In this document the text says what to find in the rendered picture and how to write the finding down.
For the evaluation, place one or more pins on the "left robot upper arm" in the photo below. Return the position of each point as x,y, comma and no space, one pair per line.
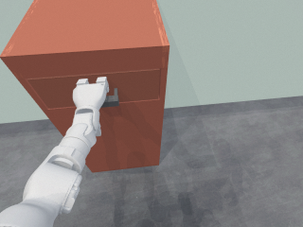
52,192

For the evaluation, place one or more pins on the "robot left hand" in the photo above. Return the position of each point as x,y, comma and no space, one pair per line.
93,94

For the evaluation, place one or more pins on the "cabinet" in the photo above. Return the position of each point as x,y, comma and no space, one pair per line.
77,37

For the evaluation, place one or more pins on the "handle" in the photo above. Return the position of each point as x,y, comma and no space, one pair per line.
111,101

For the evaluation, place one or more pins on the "left robot forearm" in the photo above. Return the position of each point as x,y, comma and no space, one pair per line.
76,145

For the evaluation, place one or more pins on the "drawer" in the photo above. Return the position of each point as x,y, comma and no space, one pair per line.
132,85

